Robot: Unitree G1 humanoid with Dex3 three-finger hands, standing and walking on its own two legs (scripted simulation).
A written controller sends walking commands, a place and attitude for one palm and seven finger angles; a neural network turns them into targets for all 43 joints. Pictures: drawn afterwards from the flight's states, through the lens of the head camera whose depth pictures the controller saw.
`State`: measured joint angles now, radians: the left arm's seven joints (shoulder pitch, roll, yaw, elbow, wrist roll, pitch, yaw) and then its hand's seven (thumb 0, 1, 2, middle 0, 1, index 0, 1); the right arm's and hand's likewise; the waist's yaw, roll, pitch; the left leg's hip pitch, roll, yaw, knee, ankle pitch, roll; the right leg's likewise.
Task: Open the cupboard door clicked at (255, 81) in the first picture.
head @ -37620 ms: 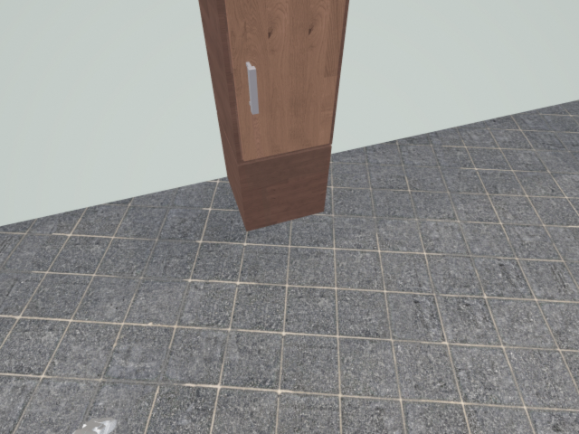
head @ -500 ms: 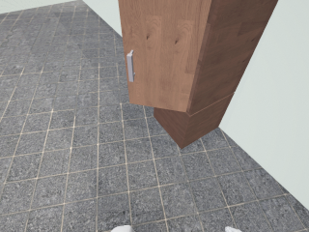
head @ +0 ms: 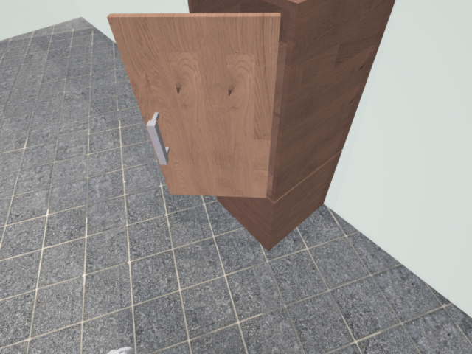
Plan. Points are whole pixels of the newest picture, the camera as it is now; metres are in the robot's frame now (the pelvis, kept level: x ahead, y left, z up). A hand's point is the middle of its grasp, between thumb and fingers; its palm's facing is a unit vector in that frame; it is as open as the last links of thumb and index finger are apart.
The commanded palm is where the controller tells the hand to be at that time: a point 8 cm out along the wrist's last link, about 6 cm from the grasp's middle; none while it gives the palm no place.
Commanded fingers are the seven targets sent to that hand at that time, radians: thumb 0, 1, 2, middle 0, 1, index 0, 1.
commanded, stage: come to a stop and stand still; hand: left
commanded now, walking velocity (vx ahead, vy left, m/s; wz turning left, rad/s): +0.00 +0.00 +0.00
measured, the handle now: (160, 139) +0.64 +0.24 -0.05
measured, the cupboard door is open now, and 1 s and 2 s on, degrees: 46 46 46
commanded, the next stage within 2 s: look again from close up in 0.98 s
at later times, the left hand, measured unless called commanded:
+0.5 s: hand out of the picture +0.09 +0.21 -0.17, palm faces +0.03 -0.97 -0.25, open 7.4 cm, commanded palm none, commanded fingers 0.00 0.90 0.90 -0.20 -0.30 -0.20 -0.30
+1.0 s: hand out of the picture +0.07 +0.17 -0.16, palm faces -0.03 -0.98 -0.20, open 7.3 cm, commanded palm none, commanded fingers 0.00 0.90 0.90 -0.20 -0.30 -0.20 -0.30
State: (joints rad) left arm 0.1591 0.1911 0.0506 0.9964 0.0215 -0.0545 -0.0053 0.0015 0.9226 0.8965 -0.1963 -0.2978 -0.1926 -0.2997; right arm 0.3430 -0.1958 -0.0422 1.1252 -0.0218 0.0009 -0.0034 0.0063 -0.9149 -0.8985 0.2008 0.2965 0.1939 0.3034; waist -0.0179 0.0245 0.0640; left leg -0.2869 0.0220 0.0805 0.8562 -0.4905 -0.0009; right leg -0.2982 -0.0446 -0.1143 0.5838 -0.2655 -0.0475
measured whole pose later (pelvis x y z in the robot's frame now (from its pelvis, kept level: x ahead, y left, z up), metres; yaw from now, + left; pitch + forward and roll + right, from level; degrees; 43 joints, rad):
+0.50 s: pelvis +0.05 +0.01 +0.00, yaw -2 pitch +0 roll +0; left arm 0.21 0.20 0.05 1.01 0.01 0.05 0.02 0.00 0.91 0.90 -0.20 -0.30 -0.19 -0.30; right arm 0.11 -0.18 -0.04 0.99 -0.02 0.03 -0.04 0.01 -0.91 -0.90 0.20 0.30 0.20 0.30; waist 0.02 0.01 0.09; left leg -0.37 0.06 0.07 0.54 -0.16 -0.01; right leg -0.28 0.00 -0.05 0.71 -0.45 0.00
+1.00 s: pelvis +0.03 -0.01 +0.01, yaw -2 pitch +0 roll +0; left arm 0.30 0.18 -0.01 0.98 0.02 0.00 0.03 0.00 0.92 0.90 -0.20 -0.30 -0.20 -0.30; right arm 0.30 -0.17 0.00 1.02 -0.02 0.01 -0.01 0.01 -0.92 -0.90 0.20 0.30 0.20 0.30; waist -0.01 0.00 0.00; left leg -0.28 0.00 0.07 0.49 -0.21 0.03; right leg -0.21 0.04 -0.04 0.48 -0.27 -0.05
